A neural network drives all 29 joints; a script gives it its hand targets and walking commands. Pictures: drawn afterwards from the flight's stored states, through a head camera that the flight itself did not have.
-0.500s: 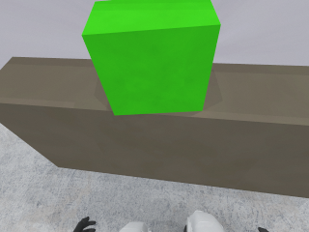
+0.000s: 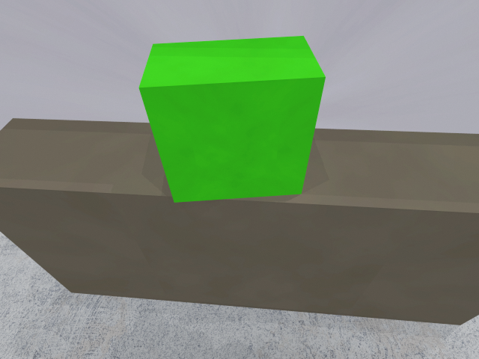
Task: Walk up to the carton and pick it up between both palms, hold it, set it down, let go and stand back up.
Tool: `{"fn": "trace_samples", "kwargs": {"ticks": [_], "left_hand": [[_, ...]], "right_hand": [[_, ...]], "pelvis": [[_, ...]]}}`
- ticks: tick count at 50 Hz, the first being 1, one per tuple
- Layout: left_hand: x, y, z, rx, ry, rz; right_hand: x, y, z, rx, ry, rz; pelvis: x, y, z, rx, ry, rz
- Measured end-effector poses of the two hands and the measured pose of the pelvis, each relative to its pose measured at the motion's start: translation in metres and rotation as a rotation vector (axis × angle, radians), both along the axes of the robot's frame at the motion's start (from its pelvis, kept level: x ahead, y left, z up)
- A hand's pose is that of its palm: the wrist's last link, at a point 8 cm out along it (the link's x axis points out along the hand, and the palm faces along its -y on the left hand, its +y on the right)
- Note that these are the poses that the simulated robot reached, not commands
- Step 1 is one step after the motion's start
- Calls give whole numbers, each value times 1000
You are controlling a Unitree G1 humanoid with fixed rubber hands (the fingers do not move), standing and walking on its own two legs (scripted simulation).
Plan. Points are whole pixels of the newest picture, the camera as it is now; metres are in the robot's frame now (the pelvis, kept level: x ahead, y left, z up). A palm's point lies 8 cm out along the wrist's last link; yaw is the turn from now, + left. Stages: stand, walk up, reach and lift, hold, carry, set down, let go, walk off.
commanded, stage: walk up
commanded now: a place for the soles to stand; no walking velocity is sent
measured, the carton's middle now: (233, 125) +0.54 +0.03 +0.09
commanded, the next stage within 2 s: reach and lift in 1.80 s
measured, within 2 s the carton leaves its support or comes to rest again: neither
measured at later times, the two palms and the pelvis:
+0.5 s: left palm out of the picture +0.11 +0.28 -0.11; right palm out of the picture +0.13 -0.24 -0.13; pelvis +0.07 +0.02 -0.01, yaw -3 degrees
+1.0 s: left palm (99, 314) +0.23 +0.31 -0.13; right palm (368, 356) +0.15 -0.20 -0.13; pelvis +0.10 +0.06 -0.02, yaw -8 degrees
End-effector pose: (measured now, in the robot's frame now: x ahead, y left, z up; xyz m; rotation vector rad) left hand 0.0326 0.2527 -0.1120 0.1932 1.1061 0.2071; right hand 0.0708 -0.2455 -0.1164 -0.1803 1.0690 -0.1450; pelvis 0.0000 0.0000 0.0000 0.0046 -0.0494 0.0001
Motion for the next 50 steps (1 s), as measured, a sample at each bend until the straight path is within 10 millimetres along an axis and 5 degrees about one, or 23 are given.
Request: {"fn": "trace_samples", "kwargs": {"ticks": [9,19,24,30,35,41,50], "left_hand": [[33,2,1,11,-18,-61],[82,3,-2,40,-62,-93],[81,19,-2,74,10,-79],[96,56,-20,57,74,-76],[128,80,-36,56,90,-100],[171,78,-34,42,48,-177],[199,54,-14,6,-38,-218]], "right_hand": [[6,0,-3,-9,0,-8],[-3,-13,-27,-30,158,-33],[49,-3,-21,-41,104,2],[130,35,-11,-40,-87,45],[155,63,-7,-47,-149,20],[143,67,-3,-59,-133,-38],[83,42,-14,-40,3,-141]], "pelvis": [[13,6,-3,3,11,-28],[56,2,-17,-19,-1,-44],[71,19,-14,-24,-15,-46],[91,49,-25,-19,-21,-62],[98,64,-32,-8,-36,-98],[97,67,-27,-6,-33,-146],[98,64,-19,-11,-25,-147]]}}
